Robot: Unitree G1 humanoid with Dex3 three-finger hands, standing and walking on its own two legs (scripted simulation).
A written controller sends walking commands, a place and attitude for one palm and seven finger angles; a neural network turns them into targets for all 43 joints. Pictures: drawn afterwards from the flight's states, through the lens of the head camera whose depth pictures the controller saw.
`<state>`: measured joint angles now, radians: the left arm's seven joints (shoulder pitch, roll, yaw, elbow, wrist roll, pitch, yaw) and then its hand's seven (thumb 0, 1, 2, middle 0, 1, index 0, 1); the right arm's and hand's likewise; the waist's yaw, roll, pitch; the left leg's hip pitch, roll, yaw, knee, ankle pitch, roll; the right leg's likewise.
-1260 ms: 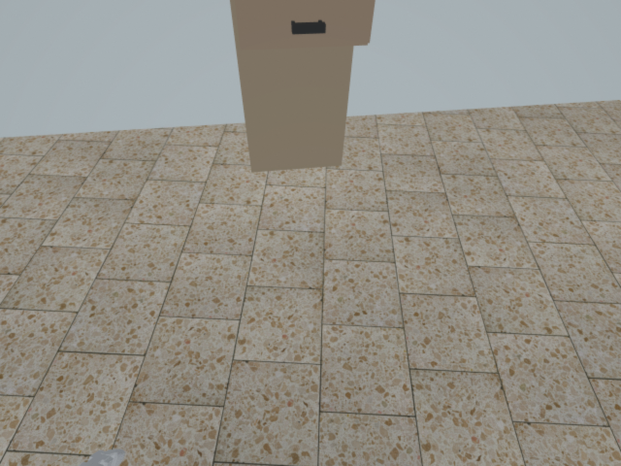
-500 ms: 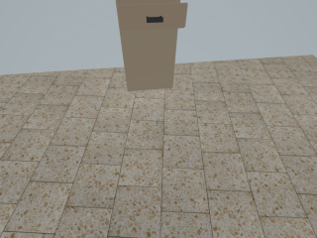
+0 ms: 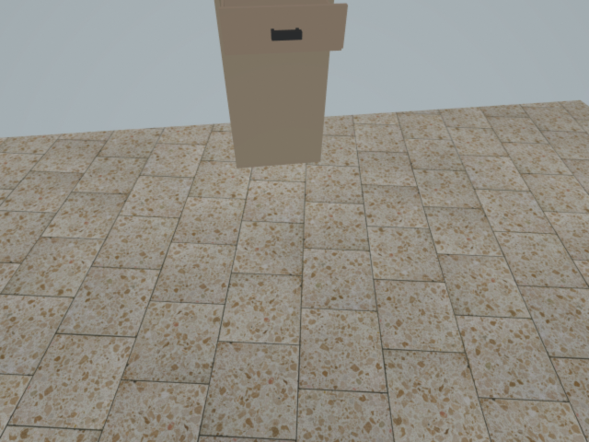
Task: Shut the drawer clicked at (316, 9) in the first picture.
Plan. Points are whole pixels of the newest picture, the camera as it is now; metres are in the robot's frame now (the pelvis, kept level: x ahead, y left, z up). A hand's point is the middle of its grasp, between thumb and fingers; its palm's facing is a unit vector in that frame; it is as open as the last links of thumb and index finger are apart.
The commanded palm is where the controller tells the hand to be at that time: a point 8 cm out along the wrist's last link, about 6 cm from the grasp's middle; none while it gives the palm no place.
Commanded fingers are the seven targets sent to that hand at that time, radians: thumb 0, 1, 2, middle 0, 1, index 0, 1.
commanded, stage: look at it before walking up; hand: left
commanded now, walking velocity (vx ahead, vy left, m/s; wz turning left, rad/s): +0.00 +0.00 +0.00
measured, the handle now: (285, 32) +1.31 +0.10 +0.03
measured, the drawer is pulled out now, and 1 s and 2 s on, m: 0.29 0.29 0.29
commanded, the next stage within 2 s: walk to a spot facing it in 0.18 s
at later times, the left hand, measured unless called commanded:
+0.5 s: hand out of the picture +0.05 +0.22 -0.18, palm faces -0.05 -0.97 -0.25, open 7.4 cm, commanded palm none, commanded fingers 0.00 0.90 0.90 -0.20 -0.30 -0.20 -0.30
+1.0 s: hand out of the picture +0.12 +0.18 -0.19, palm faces -0.12 -0.98 -0.13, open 7.4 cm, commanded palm none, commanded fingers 0.00 0.90 0.90 -0.20 -0.30 -0.20 -0.30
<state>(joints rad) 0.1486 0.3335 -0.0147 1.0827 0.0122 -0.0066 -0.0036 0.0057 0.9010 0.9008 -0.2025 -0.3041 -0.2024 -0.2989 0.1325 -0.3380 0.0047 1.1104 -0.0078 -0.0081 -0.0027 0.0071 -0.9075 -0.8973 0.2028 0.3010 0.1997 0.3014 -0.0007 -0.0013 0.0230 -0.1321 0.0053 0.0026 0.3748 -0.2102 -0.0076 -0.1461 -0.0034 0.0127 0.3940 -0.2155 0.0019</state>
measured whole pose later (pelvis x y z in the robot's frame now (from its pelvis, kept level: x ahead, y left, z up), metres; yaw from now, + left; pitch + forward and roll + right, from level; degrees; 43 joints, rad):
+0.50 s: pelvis +0.03 +0.00 -0.01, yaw -3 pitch -1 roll +0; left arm 0.28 0.27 0.00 1.07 0.02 0.02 -0.02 0.00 0.90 0.90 -0.20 -0.30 -0.20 -0.30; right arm 0.22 -0.27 0.00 1.08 -0.02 0.00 0.00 0.01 -0.91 -0.90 0.20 0.30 0.20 0.30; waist 0.02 0.00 -0.02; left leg -0.17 0.03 0.05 0.51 -0.34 0.00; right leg -0.19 0.03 0.06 0.52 -0.32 -0.02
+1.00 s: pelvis +0.21 +0.01 -0.03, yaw -12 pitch +0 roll -1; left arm 0.52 0.13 0.03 1.15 0.02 -0.05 0.01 0.00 0.90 0.90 -0.20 -0.30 -0.20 -0.30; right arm 0.08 -0.16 -0.03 0.93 -0.01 -0.06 0.02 0.01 -0.91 -0.90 0.20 0.30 0.20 0.30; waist 0.02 -0.03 0.07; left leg -0.51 0.07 0.12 0.68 -0.19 0.00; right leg 0.07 0.00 0.13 0.48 -0.52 0.00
